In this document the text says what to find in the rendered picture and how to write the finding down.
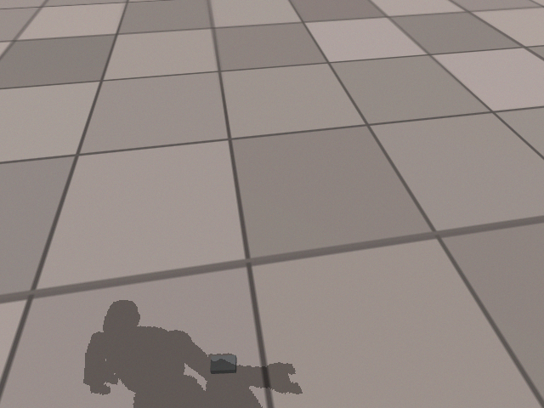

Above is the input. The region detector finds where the small box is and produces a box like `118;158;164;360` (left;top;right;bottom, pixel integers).
210;355;237;374

